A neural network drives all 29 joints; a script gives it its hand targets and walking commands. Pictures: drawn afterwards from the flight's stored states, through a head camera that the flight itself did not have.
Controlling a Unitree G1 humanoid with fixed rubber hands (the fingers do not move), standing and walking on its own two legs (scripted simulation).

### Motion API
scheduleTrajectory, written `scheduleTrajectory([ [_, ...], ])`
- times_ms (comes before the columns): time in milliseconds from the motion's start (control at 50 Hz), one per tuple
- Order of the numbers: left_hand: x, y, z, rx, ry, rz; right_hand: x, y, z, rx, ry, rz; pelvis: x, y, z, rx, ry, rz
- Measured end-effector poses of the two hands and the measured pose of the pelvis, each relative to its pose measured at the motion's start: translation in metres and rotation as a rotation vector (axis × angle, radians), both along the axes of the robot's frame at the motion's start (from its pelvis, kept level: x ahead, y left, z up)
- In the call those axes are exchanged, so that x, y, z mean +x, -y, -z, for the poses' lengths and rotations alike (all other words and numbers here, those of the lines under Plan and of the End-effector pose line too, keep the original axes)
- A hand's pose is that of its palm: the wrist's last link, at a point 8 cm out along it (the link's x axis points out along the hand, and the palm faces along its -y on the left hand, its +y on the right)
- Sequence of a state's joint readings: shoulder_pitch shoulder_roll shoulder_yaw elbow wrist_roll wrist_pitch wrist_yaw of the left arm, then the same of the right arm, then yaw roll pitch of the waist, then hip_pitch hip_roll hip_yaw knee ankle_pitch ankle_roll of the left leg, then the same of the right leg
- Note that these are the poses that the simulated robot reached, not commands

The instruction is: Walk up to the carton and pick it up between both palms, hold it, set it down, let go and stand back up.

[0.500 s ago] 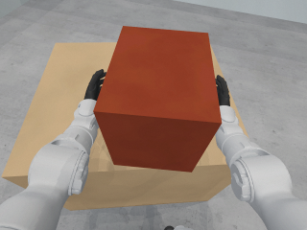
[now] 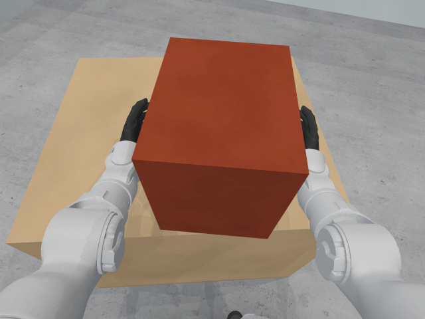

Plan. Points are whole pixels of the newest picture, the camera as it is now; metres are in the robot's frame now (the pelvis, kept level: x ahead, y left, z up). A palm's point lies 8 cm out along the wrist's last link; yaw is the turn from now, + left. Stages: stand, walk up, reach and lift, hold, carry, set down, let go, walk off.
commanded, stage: reach and lift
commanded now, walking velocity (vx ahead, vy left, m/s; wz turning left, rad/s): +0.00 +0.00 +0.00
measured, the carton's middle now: (221, 142) +0.46 -0.06 +0.02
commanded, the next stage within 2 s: none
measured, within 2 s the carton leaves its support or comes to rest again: leaves its support in 1.00 s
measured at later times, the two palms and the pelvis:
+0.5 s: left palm (132, 140) +0.44 +0.12 +0.07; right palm (308, 149) +0.39 -0.22 +0.07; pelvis +0.03 +0.01 +0.02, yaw +0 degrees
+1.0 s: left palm (121, 149) +0.42 +0.14 +0.08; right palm (301, 154) +0.38 -0.20 +0.07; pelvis +0.03 +0.01 +0.02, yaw +0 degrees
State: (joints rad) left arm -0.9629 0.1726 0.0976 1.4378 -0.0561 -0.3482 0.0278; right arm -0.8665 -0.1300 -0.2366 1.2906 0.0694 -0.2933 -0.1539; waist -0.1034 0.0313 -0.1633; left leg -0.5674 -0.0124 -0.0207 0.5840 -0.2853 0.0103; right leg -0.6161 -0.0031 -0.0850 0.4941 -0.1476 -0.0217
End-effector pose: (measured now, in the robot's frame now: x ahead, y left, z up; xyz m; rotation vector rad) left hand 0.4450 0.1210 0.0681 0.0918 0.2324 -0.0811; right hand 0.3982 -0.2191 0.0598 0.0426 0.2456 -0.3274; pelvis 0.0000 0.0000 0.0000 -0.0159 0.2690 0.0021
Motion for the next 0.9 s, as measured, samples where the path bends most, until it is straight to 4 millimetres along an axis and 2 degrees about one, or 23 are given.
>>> scheduleTrajectory([
  [240,-0.008,0.0,-0.003,-0.023,0.039,0.018,-0.01,-0.001,-0.006,-0.083,0.051,-0.02,0.014,-0.003,-0.015,0.001,0.107,-0.015],
  [560,-0.006,0.0,-0.002,-0.02,0.032,0.028,-0.01,-0.001,-0.007,-0.128,0.042,-0.028,0.031,-0.01,-0.019,-0.008,0.161,0.002],
  [780,-0.01,-0.002,-0.004,-0.006,0.042,0.034,-0.017,-0.004,-0.007,-0.115,0.055,-0.014,0.034,-0.012,-0.02,-0.011,0.179,0.006],
  [900,-0.019,-0.009,-0.002,0.01,0.021,0.013,-0.02,-0.011,-0.003,-0.092,0.039,-0.029,0.033,-0.014,-0.02,-0.013,0.18,0.004],
])
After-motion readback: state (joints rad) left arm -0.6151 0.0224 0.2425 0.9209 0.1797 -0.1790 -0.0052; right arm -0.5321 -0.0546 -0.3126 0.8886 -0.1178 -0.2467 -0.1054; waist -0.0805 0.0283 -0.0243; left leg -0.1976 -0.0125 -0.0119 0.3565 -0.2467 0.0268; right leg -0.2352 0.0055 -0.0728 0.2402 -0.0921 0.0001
